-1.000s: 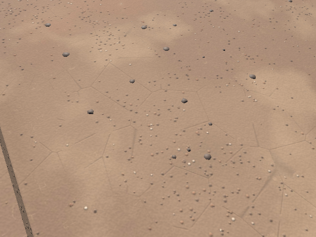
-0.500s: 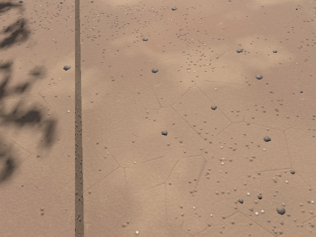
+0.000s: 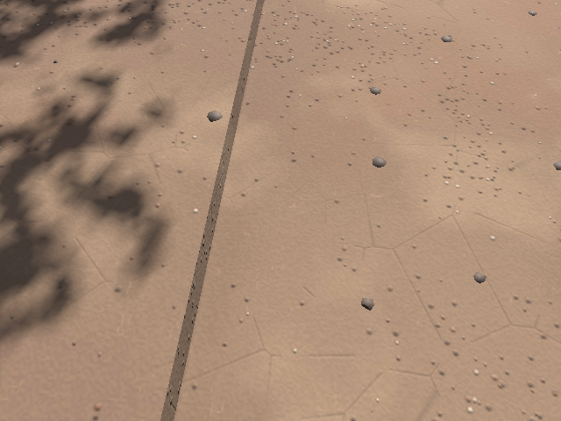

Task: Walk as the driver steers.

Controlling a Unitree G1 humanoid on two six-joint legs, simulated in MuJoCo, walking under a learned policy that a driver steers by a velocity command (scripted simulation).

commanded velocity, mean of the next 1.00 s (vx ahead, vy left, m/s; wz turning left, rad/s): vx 0.37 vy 0.00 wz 0.60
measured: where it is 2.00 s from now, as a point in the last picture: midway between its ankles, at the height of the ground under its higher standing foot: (168, 281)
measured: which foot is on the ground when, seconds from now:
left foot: down 0.00-0.26, up 0.28-0.72, down 0.74-1.00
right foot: up 0.00-0.24, down 0.26-0.74, up 0.76-1.00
